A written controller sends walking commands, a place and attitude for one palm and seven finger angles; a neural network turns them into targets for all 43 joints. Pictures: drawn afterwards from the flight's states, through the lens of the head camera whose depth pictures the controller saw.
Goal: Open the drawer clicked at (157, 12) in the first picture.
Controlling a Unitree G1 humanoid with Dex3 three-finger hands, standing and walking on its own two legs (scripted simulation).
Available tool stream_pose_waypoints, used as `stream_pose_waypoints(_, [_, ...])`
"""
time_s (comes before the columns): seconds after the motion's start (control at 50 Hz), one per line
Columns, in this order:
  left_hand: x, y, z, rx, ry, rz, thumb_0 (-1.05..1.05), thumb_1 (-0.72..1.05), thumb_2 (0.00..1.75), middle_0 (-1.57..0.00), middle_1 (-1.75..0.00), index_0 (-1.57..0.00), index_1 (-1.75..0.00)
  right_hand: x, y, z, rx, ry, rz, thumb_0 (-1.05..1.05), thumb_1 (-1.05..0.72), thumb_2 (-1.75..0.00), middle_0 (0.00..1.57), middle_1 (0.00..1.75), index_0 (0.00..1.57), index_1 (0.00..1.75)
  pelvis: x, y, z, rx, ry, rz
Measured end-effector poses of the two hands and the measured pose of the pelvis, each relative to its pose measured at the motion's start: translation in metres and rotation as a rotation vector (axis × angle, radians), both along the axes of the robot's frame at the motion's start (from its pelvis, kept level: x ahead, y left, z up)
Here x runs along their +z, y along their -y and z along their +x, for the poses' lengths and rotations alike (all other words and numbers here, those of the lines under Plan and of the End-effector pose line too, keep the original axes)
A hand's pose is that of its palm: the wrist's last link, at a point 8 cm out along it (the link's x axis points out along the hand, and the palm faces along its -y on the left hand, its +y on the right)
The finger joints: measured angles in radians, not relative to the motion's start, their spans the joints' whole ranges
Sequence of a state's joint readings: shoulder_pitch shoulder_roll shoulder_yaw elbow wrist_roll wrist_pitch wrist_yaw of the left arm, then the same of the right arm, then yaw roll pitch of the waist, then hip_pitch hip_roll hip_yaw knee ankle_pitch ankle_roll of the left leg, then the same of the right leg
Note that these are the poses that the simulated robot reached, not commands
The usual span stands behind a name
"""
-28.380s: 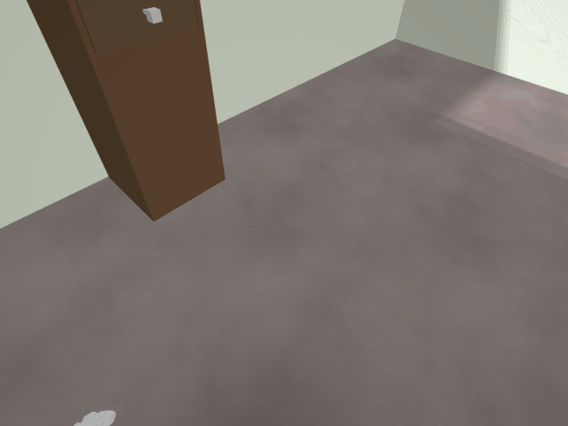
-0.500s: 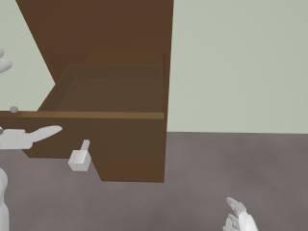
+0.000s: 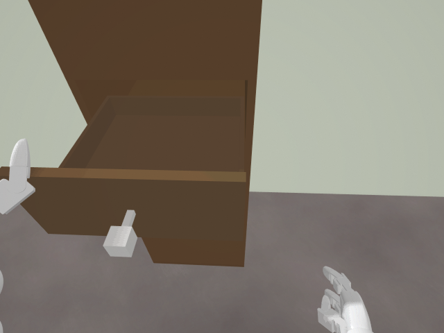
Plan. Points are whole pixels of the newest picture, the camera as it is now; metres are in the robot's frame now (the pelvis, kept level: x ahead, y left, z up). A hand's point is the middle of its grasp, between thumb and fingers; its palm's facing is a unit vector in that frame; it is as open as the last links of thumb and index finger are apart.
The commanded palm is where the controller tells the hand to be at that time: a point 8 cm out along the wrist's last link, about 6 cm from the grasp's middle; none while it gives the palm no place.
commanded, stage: draw the hand back to the body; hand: left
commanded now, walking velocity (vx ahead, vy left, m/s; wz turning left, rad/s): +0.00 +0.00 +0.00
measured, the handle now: (124, 231) +0.24 +0.20 +0.10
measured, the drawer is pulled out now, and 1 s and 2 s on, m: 0.30 0.30 0.30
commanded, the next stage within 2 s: step back with the hand held close in 0.18 s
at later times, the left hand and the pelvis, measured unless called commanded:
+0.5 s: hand (33, 192) +0.18 +0.23 +0.26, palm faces +0.48 -0.76 -0.45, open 7.4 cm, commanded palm +0.10 +0.28 +0.28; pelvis -0.03 +0.01 +0.00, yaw -1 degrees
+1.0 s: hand out of the picture +0.07 +0.24 +0.28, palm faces +0.56 -0.70 -0.43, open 7.4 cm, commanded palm -0.01 +0.29 +0.28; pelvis -0.13 +0.01 -0.01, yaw +1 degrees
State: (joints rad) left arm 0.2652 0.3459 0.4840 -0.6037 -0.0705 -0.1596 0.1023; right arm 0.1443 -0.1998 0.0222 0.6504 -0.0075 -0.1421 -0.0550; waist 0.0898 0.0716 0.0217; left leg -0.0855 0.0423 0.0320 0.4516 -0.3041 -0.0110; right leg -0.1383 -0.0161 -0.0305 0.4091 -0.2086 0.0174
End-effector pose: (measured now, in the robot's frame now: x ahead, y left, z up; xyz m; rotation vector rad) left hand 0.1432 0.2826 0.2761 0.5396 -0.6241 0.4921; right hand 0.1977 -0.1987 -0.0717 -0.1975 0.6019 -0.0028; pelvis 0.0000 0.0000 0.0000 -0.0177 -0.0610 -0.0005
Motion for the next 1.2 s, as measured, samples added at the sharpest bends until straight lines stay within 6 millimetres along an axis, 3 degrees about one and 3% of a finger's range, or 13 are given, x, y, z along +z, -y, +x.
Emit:
stream_pose_waypoints(0.14, [0.006,0.015,-0.011,-0.041,0.027,0.037,0.0,0.8,0.87,-0.22,-0.35,-0.21,-0.35,0.003,0.002,-0.002,0.009,0.016,-0.012,0.01,-0.9,-0.9,0.2,0.3,0.2,0.3,-0.001,0.001,0.0,0.005,0.011,-0.002])
stream_pose_waypoints(0.24, [0.016,0.01,-0.015,-0.012,0.062,0.06,0.0,0.86,0.89,-0.22,-0.32,-0.21,-0.32,0.0,0.006,-0.009,-0.008,0.001,-0.005,0.01,-0.9,-0.9,0.2,0.3,0.2,0.3,-0.001,0.004,-0.005,0.007,0.02,-0.001])
stream_pose_waypoints(0.32, [0.012,0.005,-0.012,0.007,0.045,0.035,0.0,0.88,0.9,-0.22,-0.31,-0.21,-0.31,-0.003,0.011,-0.019,-0.024,-0.021,0.0,0.01,-0.9,-0.9,0.2,0.3,0.2,0.3,-0.001,0.006,-0.01,0.004,0.013,0.0])
stream_pose_waypoints(0.46, [0.0,0.011,-0.003,-0.067,-0.029,0.106,0.01,0.89,0.9,-0.21,-0.3,-0.2,-0.3,-0.006,0.032,-0.049,-0.107,-0.072,-0.046,0.01,-0.9,-0.9,0.2,0.3,0.2,0.3,-0.003,0.0,-0.026,-0.005,-0.059,-0.007])
stream_pose_waypoints(0.56, [-0.005,0.012,-0.011,-0.134,-0.079,0.197,0.01,0.89,0.9,-0.22,-0.3,-0.21,-0.3,-0.005,0.041,-0.081,-0.188,-0.106,-0.086,0.01,-0.9,-0.9,0.2,0.3,0.2,0.3,-0.005,-0.012,-0.039,-0.022,-0.076,0.006])
stream_pose_waypoints(0.72, [0.011,0.006,-0.058,-0.084,0.06,0.308,0.01,0.88,0.9,-0.22,-0.3,-0.21,-0.3,-0.011,0.034,-0.123,-0.198,-0.103,-0.104,0.01,-0.9,-0.9,0.2,0.3,0.2,0.3,-0.014,-0.013,-0.065,-0.018,-0.057,0.024])
stream_pose_waypoints(0.8, [0.017,0.008,-0.082,-0.008,0.173,0.273,0.0,0.88,0.9,-0.22,-0.3,-0.21,-0.3,-0.024,0.031,-0.137,-0.167,-0.094,-0.079,0.01,-0.9,-0.9,0.2,0.3,0.2,0.3,-0.02,-0.004,-0.079,-0.005,-0.07,0.03])
stream_pose_waypoints(0.88, [0.015,0.012,-0.093,-0.002,0.187,0.188,0.0,0.89,0.9,-0.22,-0.3,-0.21,-0.3,-0.035,0.033,-0.156,-0.162,-0.127,-0.041,0.01,-0.9,-0.9,0.2,0.3,0.2,0.3,-0.019,-0.002,-0.102,0.007,-0.059,0.005])
stream_pose_waypoints(1.02, [0.005,0.005,-0.122,-0.061,0.051,0.223,0.0,0.89,0.9,-0.22,-0.3,-0.21,-0.3,-0.018,0.031,-0.19,-0.186,-0.11,-0.048,0.01,-0.9,-0.9,0.2,0.3,0.2,0.3,-0.012,-0.01,-0.139,0.02,-0.061,0.016])
stream_pose_waypoints(1.1, [-0.001,-0.003,-0.156,-0.081,0.041,0.251,0.0,0.89,0.9,-0.22,-0.3,-0.21,-0.3,-0.011,0.027,-0.21,-0.163,-0.1,-0.102,0.01,-0.9,-0.9,0.2,0.3,0.2,0.3,-0.014,-0.017,-0.167,0.017,-0.064,0.012])
stream_pose_waypoints(1.2, [0.017,-0.006,-0.201,-0.041,0.133,0.263,0.01,0.88,0.9,-0.22,-0.3,-0.21,-0.3,-0.005,0.017,-0.234,-0.112,-0.082,-0.098,0.01,-0.9,-0.9,0.2,0.3,0.2,0.3,-0.008,-0.015,-0.196,0.013,-0.073,-0.019])
